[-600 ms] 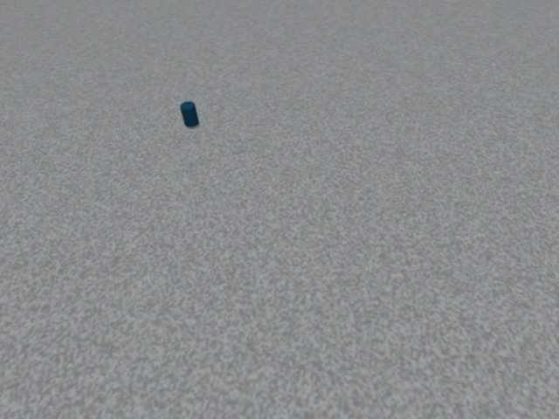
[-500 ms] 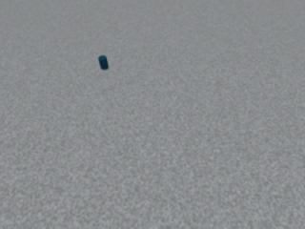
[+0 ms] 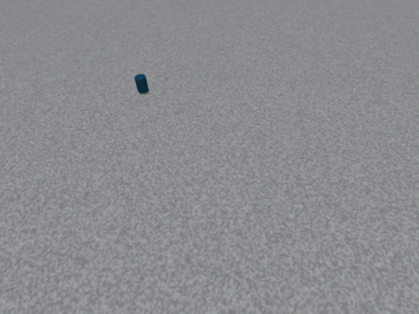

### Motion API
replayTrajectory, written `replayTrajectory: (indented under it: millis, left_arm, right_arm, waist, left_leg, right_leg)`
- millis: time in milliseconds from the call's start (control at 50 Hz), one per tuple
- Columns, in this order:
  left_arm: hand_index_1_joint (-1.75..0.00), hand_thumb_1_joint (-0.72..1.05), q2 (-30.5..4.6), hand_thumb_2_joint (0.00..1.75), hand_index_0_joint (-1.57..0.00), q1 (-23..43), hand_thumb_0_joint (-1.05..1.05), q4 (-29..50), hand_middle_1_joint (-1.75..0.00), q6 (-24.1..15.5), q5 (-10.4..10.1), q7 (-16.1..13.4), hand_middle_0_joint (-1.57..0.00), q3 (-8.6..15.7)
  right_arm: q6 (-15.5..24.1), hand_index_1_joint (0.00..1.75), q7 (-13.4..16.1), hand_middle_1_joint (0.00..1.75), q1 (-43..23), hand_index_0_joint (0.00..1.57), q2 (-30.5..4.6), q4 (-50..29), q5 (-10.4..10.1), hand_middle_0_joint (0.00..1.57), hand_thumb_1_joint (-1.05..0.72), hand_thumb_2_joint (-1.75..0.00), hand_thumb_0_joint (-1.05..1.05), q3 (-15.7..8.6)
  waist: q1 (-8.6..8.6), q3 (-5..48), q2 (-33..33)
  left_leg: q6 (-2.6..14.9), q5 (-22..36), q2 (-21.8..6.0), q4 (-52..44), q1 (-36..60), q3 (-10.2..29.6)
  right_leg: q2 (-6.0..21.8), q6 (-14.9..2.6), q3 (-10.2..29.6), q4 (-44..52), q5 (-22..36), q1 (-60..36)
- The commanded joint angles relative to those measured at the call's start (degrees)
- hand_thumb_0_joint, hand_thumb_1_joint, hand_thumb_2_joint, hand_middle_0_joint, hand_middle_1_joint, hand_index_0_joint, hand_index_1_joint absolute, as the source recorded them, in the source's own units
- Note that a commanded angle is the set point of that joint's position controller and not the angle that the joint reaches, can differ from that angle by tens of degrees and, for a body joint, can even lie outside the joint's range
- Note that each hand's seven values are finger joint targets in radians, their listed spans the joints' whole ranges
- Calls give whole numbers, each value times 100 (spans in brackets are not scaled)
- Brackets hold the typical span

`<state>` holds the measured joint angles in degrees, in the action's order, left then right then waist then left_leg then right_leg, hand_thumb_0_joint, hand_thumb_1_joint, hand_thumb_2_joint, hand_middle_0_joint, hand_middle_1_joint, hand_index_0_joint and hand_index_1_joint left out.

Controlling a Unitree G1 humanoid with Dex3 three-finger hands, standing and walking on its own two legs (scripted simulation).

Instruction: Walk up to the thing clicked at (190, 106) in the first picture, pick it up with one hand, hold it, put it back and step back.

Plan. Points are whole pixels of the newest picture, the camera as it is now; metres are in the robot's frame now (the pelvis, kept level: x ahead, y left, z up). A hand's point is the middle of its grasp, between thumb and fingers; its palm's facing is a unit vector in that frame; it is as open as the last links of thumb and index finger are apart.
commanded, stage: stand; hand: left
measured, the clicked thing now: (141, 83) +1.87 +0.62 -0.72
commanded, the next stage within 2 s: walk up in 0.52 s
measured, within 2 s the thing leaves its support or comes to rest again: neither
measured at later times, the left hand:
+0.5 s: hand out of the picture +0.07 +0.25 -0.16, palm faces -0.02 -0.94 -0.34, open 7.4 cm
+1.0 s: hand out of the picture +0.15 +0.43 -0.19, palm faces +0.10 -0.93 -0.37, open 7.4 cm
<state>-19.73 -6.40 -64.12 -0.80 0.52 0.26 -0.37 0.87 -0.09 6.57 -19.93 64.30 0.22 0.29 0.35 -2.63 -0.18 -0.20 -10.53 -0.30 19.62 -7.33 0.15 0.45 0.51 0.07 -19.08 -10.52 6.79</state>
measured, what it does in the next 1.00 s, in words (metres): walks ahead: left foot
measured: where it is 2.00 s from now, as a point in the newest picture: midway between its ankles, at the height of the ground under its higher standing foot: (179, 217)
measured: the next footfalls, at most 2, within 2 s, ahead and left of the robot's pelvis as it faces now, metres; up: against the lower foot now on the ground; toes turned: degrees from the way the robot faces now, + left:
left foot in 0.88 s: +0.21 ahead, +0.24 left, +0.00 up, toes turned +14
right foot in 1.40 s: +0.59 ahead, +0.07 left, +0.00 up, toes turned +6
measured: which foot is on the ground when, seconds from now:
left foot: down 0.00-0.58, up 0.60-0.86, down 0.88-1.00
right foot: down 0.00-0.90, up 0.92-1.00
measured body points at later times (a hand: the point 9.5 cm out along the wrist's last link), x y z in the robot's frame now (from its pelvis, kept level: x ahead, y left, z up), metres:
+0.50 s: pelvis +0.00 +0.00 +0.00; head +0.01 +0.00 +0.45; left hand +0.07 +0.30 -0.13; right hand +0.08 -0.30 -0.13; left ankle +0.00 +0.12 -0.75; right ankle +0.00 -0.12 -0.75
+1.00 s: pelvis +0.14 +0.12 -0.03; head +0.12 +0.16 +0.42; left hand +0.14 +0.47 -0.16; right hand +0.26 -0.21 -0.10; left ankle +0.17 +0.23 -0.75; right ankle +0.05 -0.05 -0.68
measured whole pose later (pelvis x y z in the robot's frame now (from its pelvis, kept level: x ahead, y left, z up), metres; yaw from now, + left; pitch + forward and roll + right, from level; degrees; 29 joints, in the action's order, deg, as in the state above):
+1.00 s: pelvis +0.14 +0.12 -0.03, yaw +8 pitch -3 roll -1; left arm -28.5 -13.7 -59.5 -1.2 1.4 3.3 3.5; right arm 4.0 -4.9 12.4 -24.0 55.0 0.4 -6.0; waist -0.7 -0.7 4.1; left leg 1.6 -16.9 -2.7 39.1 -20.0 -4.9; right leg 4.1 -3.4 0.9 -63.3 -26.6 16.0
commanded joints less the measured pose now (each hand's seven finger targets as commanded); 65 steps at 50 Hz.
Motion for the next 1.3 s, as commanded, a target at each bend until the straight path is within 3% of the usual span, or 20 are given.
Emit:
replayTrajectory:
  millis: [0, 480, 500, 540, 560, 580, 600, 680, 780, 840, 860, 880, 900, 920, 940, 960, 1000, 1040, 1120, 1280]
  left_arm:
    - [-30, 90, -1193, 90, -20, 168, 0, 297, -30, -116, -1, -78, -20, 217]
    - [-30, 90, -1195, 90, -20, 145, 0, 310, -30, -117, 9, -82, -20, 222]
    - [-30, 90, -1999, 90, -20, -203, 0, 599, -30, -260, 88, 112, -20, 689]
    - [-30, 90, -2040, 90, -20, -576, 0, 514, -30, -312, 167, 177, -20, 784]
    - [-30, 90, -2239, 90, -20, -942, 0, 507, -30, -353, 176, 164, -20, 884]
    - [-30, 90, -2281, 90, -20, -781, 0, 702, -30, -421, 191, 128, -20, 905]
    - [-30, 90, -2262, 90, -20, -545, 0, 836, -30, -463, 164, 122, -20, 898]
    - [-30, 90, -2057, 90, -20, -231, 0, 1037, -30, -517, 176, 150, -20, 853]
    - [-30, 90, -2316, 90, -20, 225, 0, 1307, -30, -491, 171, 260, -20, 844]
    - [-30, 90, -2116, 90, -20, 321, 0, 1282, -30, -402, 174, 289, -20, 777]
    - [-30, 90, -1864, 90, -20, 57, 0, 1249, -30, -376, 183, 303, -20, 681]
    - [-30, 90, -1367, 90, -20, -269, 0, 1239, -30, -347, 154, 337, -20, 528]
    - [-30, 90, -1208, 90, -20, -209, 0, 1430, -30, -350, 44, 327, -20, 418]
    - [-30, 90, -1808, 90, -20, -35, 0, 1463, -30, -355, 71, 282, -20, 490]
    - [-30, 90, -1989, 90, -20, 6, 0, 1394, -30, -378, 50, 256, -20, 490]
    - [-30, 90, -2102, 90, -20, -81, 0, 1202, -30, -374, -43, 274, -20, 538]
    - [-30, 90, -2072, 90, -20, -690, 0, 939, -30, -329, -125, 370, -20, 604]
    - [-30, 90, -1971, 90, -20, -705, 0, 945, -30, -231, -72, 451, -20, 658]
    - [-30, 90, -1810, 90, -20, -207, 0, 1271, -30, -205, 24, 537, -20, 657]
    - [-30, 90, -1286, 90, -20, 1154, 0, 1857, -30, -276, 8, 576, -20, 516]
  right_arm:
    - [116, 30, 62, 30, -145, 20, -1204, -343, 18, 20, -90, -90, 0, -216]
    - [112, 30, 65, 30, -215, 20, -1211, -367, 23, 20, -90, -90, 0, -228]
    - [181, 30, -152, 30, 60, 20, -1793, -713, 106, 20, -90, -90, 0, -682]
    - [147, 30, -300, 30, -596, 20, -1680, -960, 189, 20, -90, -90, 0, -654]
    - [151, 30, -335, 30, -991, 20, -1415, -1207, 205, 20, -90, -90, 0, -606]
    - [172, 30, -354, 30, -1036, 20, -1375, -1314, 254, 20, -90, -90, 0, -618]
    - [203, 30, -365, 30, -881, 20, -1445, -1281, 248, 20, -90, -90, 0, -676]
    - [213, 30, -586, 30, -358, 20, -1570, -1194, 125, 20, -90, -90, 0, -787]
    - [134, 30, -720, 30, -43, 20, -1518, -1276, 106, 20, -90, -90, 0, -865]
    - [188, 30, -624, 30, 1005, 20, -1671, -906, 112, 20, -90, -90, 0, -988]
    - [220, 30, -540, 30, 1550, 20, -1923, -743, 131, 20, -90, -90, 0, -1086]
    - [266, 30, -416, 30, 2321, 20, -2357, -562, 193, 20, -90, -90, 0, -1223]
    - [341, 30, -349, 30, 2175, 20, -2879, -807, 173, 20, -90, -90, 0, -1237]
    - [330, 30, -370, 30, 1506, 20, -3022, -1030, -46, 20, -90, -90, 0, -1217]
    - [347, 30, -334, 30, 1045, 20, -2854, -1170, -50, 20, -90, -90, 0, -1187]
    - [412, 30, -296, 30, 738, 20, -2548, -1254, -25, 20, -90, -90, 0, -1075]
    - [506, 30, -272, 30, 502, 20, -1992, -1347, -47, 20, -90, -90, 0, -876]
    - [572, 30, -273, 30, 731, 20, -1870, -1312, -77, 20, -90, -90, 0, -842]
    - [663, 30, -251, 30, 903, 20, -1882, -1378, -60, 20, -90, -90, 0, -818]
    - [629, 30, -195, 30, 1537, 20, -1881, -1335, -28, 20, -90, -90, 0, -851]
  waist:
    - [-28, 438, 2]
    - [-21, 421, 7]
    - [99, 1002, -19]
    - [472, 27, 95]
    - [710, -132, 1009]
    - [709, -299, 957]
    - [605, -352, 609]
    - [230, -23, 697]
    - [-75, -225, 1087]
    - [-602, -27, 332]
    - [-866, 315, -542]
    - [-1146, 497, -2062]
    - [-1028, 301, -2642]
    - [-782, -58, -1763]
    - [-516, -292, -1211]
    - [-342, -379, -621]
    - [12, -190, -624]
    - [3, -136, -659]
    - [-32, -407, -429]
    - [-428, -414, -417]
  left_leg:
    - [186, 863, -692, -275, 127, 563]
    - [188, 829, -696, -326, 183, 570]
    - [629, -2444, -502, 206, -497, 876]
    - [439, -2856, -245, 848, -2632, 568]
    - [354, -2012, 13, 2349, -3367, -48]
    - [218, -1488, -310, 3070, -3919, 138]
    - [110, -1394, -495, 3185, -3895, 399]
    - [30, -1151, -627, 2800, -3156, 257]
    - [-39, -259, -627, 1844, -1096, -226]
    - [15, -14, -276, 1561, 382, -790]
    - [188, -530, -149, 1515, 1389, -657]
    - [516, -2399, -643, 545, 2064, 713]
    - [809, -4268, -1897, -1024, 1608, 3689]
    - [1233, -4593, -2424, -1680, 711, 4692]
    - [1358, -4412, -2528, -1679, 224, 4575]
    - [1087, -3422, -2108, -1250, -15, 3299]
    - [721, -2300, -1405, -1028, -282, 1732]
    - [618, -2001, -1301, -1262, -410, 1372]
    - [962, -1347, -1413, -1414, 9, 1026]
    - [656, 1690, -1084, -974, 864, 252]
  right_leg:
    - [700, -195, 511, 245, 875, -116]
    - [711, -177, 471, 305, 798, -130]
    - [492, -390, 274, -361, -2173, -640]
    - [1020, -723, 1114, 93, -3658, -827]
    - [1967, -1122, 2277, 1109, -4410, -1034]
    - [2642, -1468, 2776, 1544, -4047, -1093]
    - [2756, -1564, 2770, 1517, -3406, -1051]
    - [1731, -1144, 1051, 1300, -2650, -1121]
    - [1464, -935, -27, 1110, -2514, 940]
    - [1238, -879, -508, -191, -2676, 1734]
    - [973, -793, -783, -1672, -1950, 2221]
    - [305, -590, -1054, -4026, -1892, 3109]
    - [-268, -429, -319, -5176, -2331, 4060]
    - [109, -496, 374, -5435, -1977, 3650]
    - [412, -485, 545, -5498, -1625, 3589]
    - [639, -419, 678, -5169, -1089, 3387]
    - [819, -316, 426, -4377, -446, 2756]
    - [751, -152, 262, -4002, -49, 2462]
    - [821, 22, 189, -3182, 358, 3001]
    - [455, -234, -458, -1170, 934, 2625]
